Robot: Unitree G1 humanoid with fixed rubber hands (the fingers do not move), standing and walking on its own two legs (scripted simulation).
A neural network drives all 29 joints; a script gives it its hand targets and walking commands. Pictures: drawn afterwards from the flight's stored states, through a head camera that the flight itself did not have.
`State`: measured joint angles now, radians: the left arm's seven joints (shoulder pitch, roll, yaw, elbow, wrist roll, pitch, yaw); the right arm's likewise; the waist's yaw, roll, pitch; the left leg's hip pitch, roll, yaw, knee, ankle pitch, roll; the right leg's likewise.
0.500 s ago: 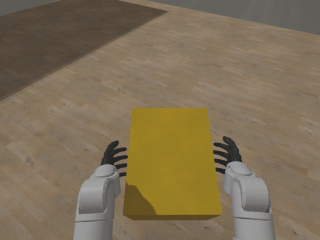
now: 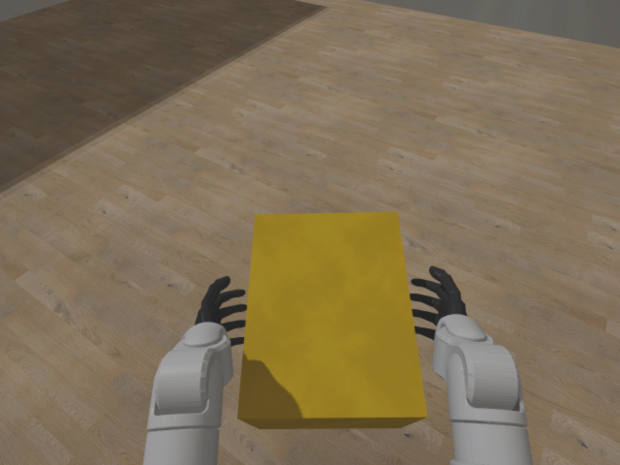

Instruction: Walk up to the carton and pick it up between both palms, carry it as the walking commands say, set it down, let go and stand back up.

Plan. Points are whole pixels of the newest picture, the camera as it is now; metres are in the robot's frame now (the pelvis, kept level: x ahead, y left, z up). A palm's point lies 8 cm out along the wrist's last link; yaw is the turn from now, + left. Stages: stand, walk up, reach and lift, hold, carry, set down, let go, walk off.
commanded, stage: carry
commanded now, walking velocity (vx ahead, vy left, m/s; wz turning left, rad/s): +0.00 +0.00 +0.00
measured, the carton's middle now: (327, 321) +0.33 +0.00 -0.03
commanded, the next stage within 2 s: hold in 0.26 s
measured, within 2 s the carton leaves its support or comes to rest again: neither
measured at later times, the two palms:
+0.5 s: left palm (234, 350) +0.26 +0.12 +0.03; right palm (468, 338) +0.28 -0.17 +0.03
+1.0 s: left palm (243, 343) +0.28 +0.12 +0.00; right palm (457, 318) +0.32 -0.18 +0.00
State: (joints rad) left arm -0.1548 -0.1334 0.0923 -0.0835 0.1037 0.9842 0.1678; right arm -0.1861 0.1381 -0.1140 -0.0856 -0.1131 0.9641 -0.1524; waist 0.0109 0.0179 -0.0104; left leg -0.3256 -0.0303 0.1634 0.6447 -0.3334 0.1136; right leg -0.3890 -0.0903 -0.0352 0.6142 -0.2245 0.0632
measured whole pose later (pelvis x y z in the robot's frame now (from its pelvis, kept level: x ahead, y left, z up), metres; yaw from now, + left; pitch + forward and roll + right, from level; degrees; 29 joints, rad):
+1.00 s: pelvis +0.00 -0.09 +0.00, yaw +13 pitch -3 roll +0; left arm -0.45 -0.06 0.29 0.69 0.30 0.49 -0.04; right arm -0.40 0.19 -0.37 0.55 -0.26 0.50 -0.10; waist -0.06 -0.01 0.05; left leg -0.32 -0.06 -0.12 0.66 -0.29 -0.01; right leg -0.32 0.07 0.05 0.65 -0.28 -0.04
